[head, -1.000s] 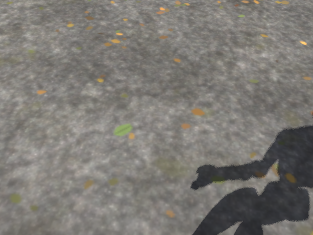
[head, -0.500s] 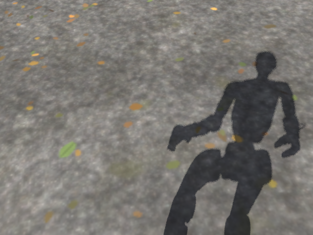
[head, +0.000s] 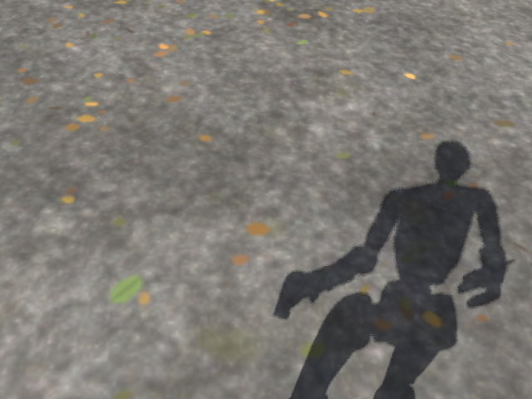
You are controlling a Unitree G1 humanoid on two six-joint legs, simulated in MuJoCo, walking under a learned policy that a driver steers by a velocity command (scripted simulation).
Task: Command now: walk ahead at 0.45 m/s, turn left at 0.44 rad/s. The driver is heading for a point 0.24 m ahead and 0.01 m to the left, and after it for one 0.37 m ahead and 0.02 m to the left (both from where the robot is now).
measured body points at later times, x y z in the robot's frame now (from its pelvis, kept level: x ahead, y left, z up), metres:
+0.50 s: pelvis +0.26 +0.00 -0.01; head +0.31 +0.01 +0.44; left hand +0.41 +0.28 -0.09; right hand +0.38 -0.27 -0.13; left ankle +0.10 +0.10 -0.64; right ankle +0.37 -0.08 -0.74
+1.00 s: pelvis +0.35 +0.04 +0.00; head +0.35 +0.05 +0.45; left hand +0.38 +0.32 -0.13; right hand +0.55 -0.16 -0.10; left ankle +0.32 +0.16 -0.74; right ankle +0.38 -0.08 -0.74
